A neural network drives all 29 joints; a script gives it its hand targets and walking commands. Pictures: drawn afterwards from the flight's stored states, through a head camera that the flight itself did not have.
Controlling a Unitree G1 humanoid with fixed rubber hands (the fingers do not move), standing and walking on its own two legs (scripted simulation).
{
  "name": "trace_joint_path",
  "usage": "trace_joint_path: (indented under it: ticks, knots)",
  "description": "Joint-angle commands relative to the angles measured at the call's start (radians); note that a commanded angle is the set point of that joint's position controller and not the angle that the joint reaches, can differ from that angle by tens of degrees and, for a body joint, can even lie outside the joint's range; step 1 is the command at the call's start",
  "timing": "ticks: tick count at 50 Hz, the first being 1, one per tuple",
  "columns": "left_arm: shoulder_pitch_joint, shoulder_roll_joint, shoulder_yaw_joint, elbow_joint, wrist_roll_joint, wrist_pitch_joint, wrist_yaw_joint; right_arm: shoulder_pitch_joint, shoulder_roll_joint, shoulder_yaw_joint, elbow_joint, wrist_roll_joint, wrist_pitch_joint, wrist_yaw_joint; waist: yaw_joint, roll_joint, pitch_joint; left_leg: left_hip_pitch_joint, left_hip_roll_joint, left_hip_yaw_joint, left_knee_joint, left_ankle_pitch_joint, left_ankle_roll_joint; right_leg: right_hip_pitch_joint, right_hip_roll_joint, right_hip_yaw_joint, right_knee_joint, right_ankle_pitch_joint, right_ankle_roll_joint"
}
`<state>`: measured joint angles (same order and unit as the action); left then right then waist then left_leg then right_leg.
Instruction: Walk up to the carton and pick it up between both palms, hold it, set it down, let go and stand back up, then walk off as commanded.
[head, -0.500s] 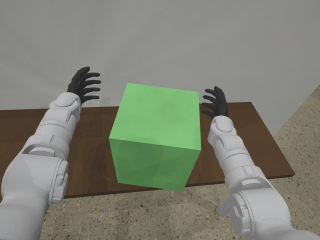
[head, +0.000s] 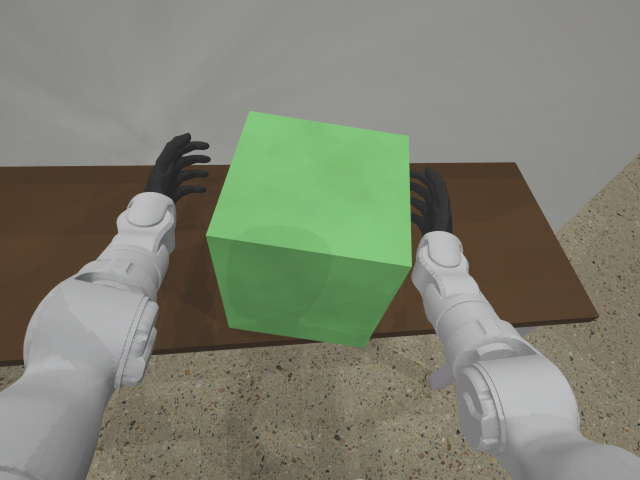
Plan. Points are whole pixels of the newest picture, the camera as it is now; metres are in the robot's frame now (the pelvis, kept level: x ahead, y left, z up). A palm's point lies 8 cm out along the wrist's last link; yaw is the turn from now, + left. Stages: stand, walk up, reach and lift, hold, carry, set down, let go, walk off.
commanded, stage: reach and lift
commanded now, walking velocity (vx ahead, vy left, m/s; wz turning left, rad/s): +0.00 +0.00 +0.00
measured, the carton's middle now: (311, 239) +0.43 -0.02 +0.01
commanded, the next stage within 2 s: none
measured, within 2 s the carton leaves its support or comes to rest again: neither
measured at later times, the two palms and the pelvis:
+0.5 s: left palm (191, 189) +0.47 +0.14 +0.07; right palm (429, 228) +0.42 -0.17 +0.06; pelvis +0.00 +0.00 +0.00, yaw +0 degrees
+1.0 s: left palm (198, 189) +0.48 +0.13 +0.06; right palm (423, 234) +0.41 -0.16 +0.05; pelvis +0.02 +0.02 +0.01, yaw +0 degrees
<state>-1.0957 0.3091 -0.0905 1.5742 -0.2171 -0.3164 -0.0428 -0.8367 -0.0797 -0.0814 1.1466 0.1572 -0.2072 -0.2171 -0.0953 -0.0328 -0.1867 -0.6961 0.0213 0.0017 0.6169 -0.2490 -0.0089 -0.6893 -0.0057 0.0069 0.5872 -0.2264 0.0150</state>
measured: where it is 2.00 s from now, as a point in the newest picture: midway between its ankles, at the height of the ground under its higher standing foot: outside the picture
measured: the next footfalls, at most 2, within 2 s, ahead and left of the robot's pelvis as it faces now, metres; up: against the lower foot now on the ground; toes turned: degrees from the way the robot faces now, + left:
none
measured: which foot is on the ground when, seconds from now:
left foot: down 0.00-1.00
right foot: down 0.00-1.00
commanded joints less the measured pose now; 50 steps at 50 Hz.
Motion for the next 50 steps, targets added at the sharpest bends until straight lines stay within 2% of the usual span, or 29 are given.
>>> trace_joint_path:
  ticks: [1, 9, 15, 23, 28, 34, 38, 41, 43, 44, 47, 50]
  knots:
    - [-0.424, 0.070, -0.031, -0.096, -0.087, -0.052, 0.011, -0.444, -0.078, -0.043, 0.016, 0.001, -0.063, 0.004, -0.093, 0.099, -0.599, 0.260, -0.020, 0.010, 0.060, 0.195, -0.029, 0.145, 0.012, -0.070, -0.025, 0.203, -0.028]
    - [-0.391, 0.032, 0.000, -0.080, -0.039, -0.048, 0.012, -0.436, -0.062, -0.039, 0.062, 0.011, -0.092, 0.006, -0.075, 0.112, -0.542, 0.274, -0.020, -0.003, 0.074, 0.269, -0.046, 0.116, 0.015, -0.066, -0.020, 0.230, -0.029]
    - [-0.401, 0.002, 0.019, -0.123, -0.008, -0.058, 0.022, -0.440, -0.041, -0.051, 0.049, 0.007, -0.125, 0.006, -0.071, 0.141, -0.583, 0.302, -0.020, -0.007, 0.095, 0.335, -0.063, 0.095, 0.022, -0.069, -0.014, 0.258, -0.029]
    - [-0.386, -0.046, 0.080, -0.119, 0.066, -0.052, 0.021, -0.431, 0.038, -0.071, 0.063, -0.025, -0.126, 0.006, -0.055, 0.114, -0.522, 0.276, -0.026, 0.003, 0.076, 0.271, -0.047, 0.120, 0.016, -0.061, -0.024, 0.239, -0.020]
    - [-0.402, -0.074, 0.121, -0.152, 0.123, -0.049, 0.028, -0.445, 0.079, -0.115, 0.051, -0.078, -0.130, -0.001, -0.052, 0.108, -0.505, 0.266, -0.028, 0.008, 0.062, 0.229, -0.041, 0.128, 0.017, -0.060, -0.035, 0.222, -0.019]
    - [-0.399, -0.116, 0.189, -0.159, 0.202, -0.043, 0.017, -0.431, 0.144, -0.177, 0.039, -0.160, -0.133, -0.002, -0.050, 0.086, -0.466, 0.251, -0.033, 0.022, 0.043, 0.200, -0.031, 0.176, 0.016, -0.059, -0.048, 0.240, -0.012]
    - [-0.394, -0.202, 0.255, -0.161, 0.292, -0.050, -0.017, -0.427, 0.244, -0.243, 0.027, -0.255, -0.152, 0.028, -0.038, 0.086, -0.452, 0.285, -0.035, 0.032, 0.021, 0.205, -0.031, 0.217, 0.010, -0.067, -0.068, 0.243, -0.012]
    - [-0.400, -0.370, 0.325, -0.152, 0.412, -0.057, -0.067, -0.438, 0.434, -0.291, 0.006, -0.381, -0.175, 0.082, -0.018, 0.095, -0.425, 0.340, -0.036, 0.043, -0.010, 0.228, -0.032, 0.264, 0.005, -0.078, -0.097, 0.245, -0.014]
    - [-0.409, -0.582, 0.379, -0.106, 0.523, -0.068, -0.120, -0.460, 0.654, -0.324, -0.018, -0.514, -0.193, 0.153, -0.009, 0.107, -0.409, 0.384, -0.035, 0.048, -0.037, 0.252, -0.034, 0.286, 0.003, -0.093, -0.114, 0.242, -0.019]
    - [-0.395, -0.619, 0.397, -0.090, 0.554, -0.073, -0.127, -0.438, 0.689, -0.342, -0.002, -0.550, -0.196, 0.175, -0.010, 0.125, -0.401, 0.410, -0.029, 0.046, -0.047, 0.268, -0.038, 0.289, 0.007, -0.101, -0.120, 0.244, -0.022]
    - [-0.357, -0.644, 0.410, -0.076, 0.580, -0.076, -0.117, -0.404, 0.688, -0.382, -0.020, -0.621, -0.205, 0.210, -0.019, 0.144, -0.396, 0.447, -0.020, 0.047, -0.068, 0.332, -0.053, 0.318, 0.023, -0.121, -0.132, 0.284, -0.020]
    - [-0.333, -0.684, 0.406, -0.115, 0.594, -0.079, -0.094, -0.395, 0.674, -0.378, -0.034, -0.630, -0.219, 0.234, -0.009, 0.181, -0.399, 0.518, -0.006, 0.035, -0.074, 0.461, -0.080, 0.324, 0.039, -0.132, -0.149, 0.319, -0.025]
